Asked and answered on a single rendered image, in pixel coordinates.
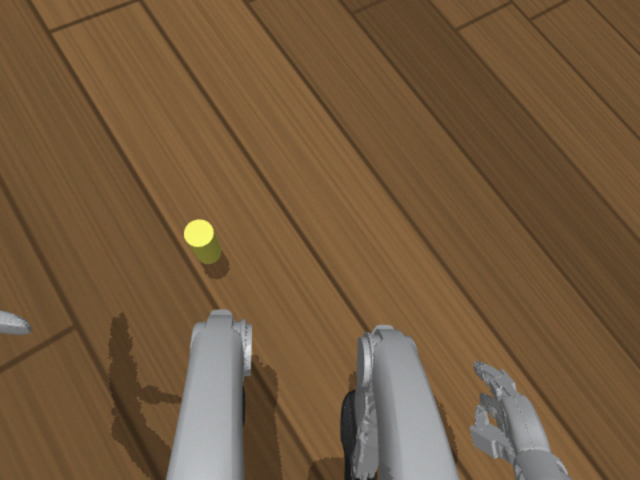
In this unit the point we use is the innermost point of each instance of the left robot hand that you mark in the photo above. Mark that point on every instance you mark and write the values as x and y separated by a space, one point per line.
13 324

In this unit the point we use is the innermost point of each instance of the right robot foot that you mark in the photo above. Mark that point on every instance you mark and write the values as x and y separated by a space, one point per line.
348 435

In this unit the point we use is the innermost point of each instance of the can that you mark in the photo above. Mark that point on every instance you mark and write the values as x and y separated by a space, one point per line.
201 238

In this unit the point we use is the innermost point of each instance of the right robot arm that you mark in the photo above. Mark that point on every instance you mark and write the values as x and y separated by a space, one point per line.
539 465

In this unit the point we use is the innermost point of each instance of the right robot hand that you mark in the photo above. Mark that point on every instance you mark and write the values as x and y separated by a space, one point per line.
515 415

